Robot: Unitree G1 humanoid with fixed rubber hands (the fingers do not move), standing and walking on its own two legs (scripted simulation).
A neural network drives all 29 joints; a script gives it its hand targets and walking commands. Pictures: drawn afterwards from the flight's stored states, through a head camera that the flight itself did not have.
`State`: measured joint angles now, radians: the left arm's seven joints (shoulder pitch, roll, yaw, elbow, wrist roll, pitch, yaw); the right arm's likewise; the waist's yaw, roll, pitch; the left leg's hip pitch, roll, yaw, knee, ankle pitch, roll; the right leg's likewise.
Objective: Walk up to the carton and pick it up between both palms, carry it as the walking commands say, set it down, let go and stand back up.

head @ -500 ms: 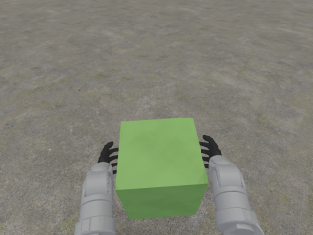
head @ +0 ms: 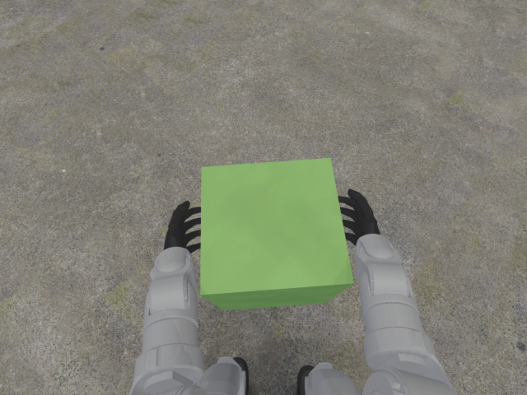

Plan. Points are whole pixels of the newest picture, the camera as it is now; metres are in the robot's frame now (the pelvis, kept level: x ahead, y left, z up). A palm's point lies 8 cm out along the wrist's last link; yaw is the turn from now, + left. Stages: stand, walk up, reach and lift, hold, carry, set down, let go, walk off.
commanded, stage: set down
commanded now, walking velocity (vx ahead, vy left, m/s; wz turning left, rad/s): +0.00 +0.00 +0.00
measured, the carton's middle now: (270, 243) +0.37 +0.02 -0.11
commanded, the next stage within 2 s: none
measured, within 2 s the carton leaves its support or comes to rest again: neither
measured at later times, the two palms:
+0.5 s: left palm (189, 249) +0.36 +0.17 -0.12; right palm (347, 239) +0.39 -0.12 -0.12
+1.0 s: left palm (198, 248) +0.39 +0.17 -0.21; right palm (335, 242) +0.41 -0.12 -0.20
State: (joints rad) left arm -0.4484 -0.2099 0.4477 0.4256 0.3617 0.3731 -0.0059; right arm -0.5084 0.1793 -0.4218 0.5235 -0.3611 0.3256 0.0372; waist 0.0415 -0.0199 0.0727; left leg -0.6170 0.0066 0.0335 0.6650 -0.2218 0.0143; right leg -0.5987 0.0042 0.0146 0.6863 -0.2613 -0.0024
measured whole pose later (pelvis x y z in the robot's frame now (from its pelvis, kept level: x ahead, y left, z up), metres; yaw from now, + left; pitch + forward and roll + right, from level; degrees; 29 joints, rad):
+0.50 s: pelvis -0.01 -0.01 -0.06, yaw +0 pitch +29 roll +0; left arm -0.57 -0.17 0.48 0.42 0.32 0.31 -0.03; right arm -0.62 0.20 -0.45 0.48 -0.32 0.28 0.01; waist 0.04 -0.03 -0.08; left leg -1.18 0.02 0.02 0.98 -0.31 0.01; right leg -1.16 0.01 0.01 1.01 -0.35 -0.01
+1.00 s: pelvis -0.02 -0.01 -0.14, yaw +0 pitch +40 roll +0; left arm -0.74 -0.09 0.48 0.52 0.27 0.34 -0.01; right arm -0.77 0.15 -0.47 0.53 -0.28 0.31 -0.03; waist 0.04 -0.03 -0.21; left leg -1.63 0.02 0.01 1.33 -0.40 0.01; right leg -1.60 0.02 0.00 1.35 -0.45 0.00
